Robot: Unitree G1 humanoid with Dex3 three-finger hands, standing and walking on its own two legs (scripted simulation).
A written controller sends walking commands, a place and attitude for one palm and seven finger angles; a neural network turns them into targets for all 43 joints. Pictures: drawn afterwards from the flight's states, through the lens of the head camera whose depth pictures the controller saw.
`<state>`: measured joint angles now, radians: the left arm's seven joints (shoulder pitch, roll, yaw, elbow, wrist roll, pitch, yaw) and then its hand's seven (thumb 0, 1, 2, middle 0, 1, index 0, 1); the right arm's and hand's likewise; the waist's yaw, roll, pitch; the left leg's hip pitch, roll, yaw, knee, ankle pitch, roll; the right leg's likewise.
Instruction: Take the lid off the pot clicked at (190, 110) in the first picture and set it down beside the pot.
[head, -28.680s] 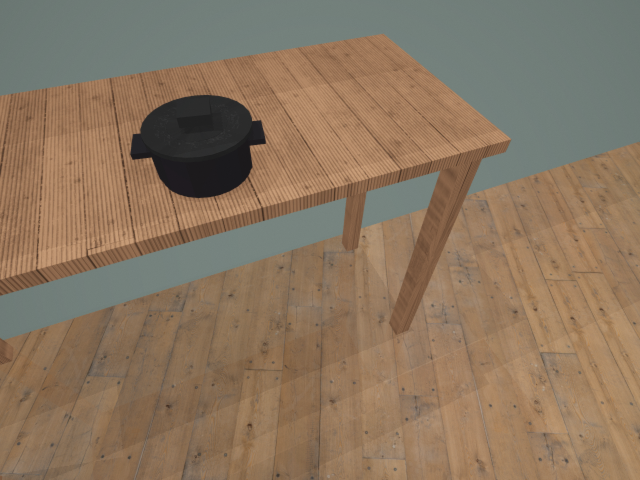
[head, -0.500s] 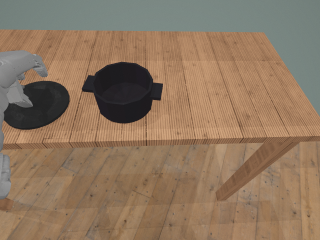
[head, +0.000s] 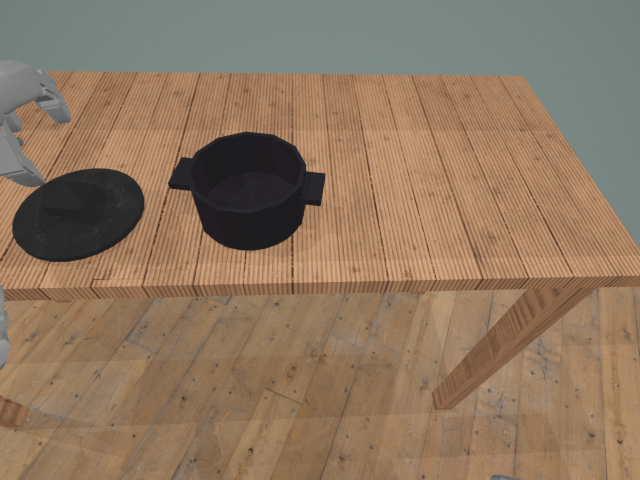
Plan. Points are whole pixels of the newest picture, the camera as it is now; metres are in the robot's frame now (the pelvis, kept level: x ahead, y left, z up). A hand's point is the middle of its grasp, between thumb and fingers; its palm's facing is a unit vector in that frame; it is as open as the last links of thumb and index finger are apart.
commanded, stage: raise the empty hand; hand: left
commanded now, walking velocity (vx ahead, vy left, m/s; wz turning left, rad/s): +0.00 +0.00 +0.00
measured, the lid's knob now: (73, 199) +0.46 +0.34 +0.08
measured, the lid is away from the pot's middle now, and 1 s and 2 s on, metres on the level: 0.24 0.24 0.24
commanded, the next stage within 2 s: draw the hand back to the body in 0.46 s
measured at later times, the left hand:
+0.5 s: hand (0, 99) +0.45 +0.33 +0.23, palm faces -0.23 -0.10 -0.97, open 11.1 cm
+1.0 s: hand out of the picture +0.41 +0.33 +0.22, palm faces -0.19 -0.10 -0.98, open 11.0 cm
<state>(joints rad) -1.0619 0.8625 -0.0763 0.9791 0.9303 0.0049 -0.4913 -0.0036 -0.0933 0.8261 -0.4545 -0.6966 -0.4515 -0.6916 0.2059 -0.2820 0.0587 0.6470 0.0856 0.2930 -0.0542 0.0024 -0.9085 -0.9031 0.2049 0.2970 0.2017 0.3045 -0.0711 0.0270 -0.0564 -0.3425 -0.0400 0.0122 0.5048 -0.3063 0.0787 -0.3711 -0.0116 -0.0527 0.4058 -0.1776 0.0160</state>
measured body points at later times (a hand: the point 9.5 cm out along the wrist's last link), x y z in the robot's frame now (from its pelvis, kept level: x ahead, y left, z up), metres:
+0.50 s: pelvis +0.01 +0.00 +0.00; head +0.05 +0.00 +0.45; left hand +0.46 +0.33 +0.29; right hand +0.09 -0.26 -0.12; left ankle -0.04 +0.07 -0.74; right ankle +0.01 -0.14 -0.74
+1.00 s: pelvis +0.01 -0.01 +0.00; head +0.03 -0.02 +0.45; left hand +0.41 +0.33 +0.27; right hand +0.16 -0.25 -0.11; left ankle -0.04 +0.07 -0.74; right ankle +0.01 -0.14 -0.74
